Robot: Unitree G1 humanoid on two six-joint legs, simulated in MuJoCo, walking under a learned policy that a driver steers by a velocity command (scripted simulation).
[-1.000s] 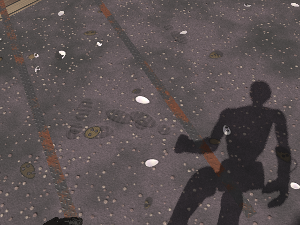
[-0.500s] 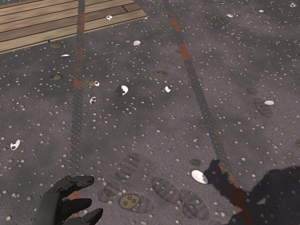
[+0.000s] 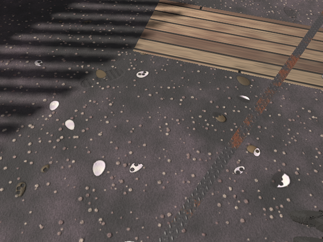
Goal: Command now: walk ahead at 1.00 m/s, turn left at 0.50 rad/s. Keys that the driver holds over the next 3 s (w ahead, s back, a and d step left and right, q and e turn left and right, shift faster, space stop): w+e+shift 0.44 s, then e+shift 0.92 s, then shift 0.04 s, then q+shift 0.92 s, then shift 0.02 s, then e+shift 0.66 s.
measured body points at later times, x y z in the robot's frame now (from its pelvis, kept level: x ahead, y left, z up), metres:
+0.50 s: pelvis +0.45 +0.01 -0.01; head +0.47 -0.01 +0.44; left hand +0.69 +0.22 -0.09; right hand +0.41 -0.26 -0.14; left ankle +0.28 +0.12 -0.72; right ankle +0.67 -0.15 -0.66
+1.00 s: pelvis +0.76 -0.04 +0.01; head +0.78 -0.08 +0.45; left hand +1.08 +0.09 -0.06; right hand +0.76 -0.39 -0.07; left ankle +0.95 -0.03 -0.72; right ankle +0.70 -0.10 -0.72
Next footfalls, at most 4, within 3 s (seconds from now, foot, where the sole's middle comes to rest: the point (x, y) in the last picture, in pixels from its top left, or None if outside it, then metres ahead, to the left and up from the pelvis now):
0.12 left None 0.32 0.12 -0.76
0.58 right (206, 185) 0.74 -0.12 -0.76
1.02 left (197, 141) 0.98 -0.06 -0.76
1.44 right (215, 193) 0.71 -0.15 -0.76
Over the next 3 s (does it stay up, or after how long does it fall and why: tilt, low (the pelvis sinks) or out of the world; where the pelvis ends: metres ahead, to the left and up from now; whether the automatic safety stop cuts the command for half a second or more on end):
stays up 0.86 -0.12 0.02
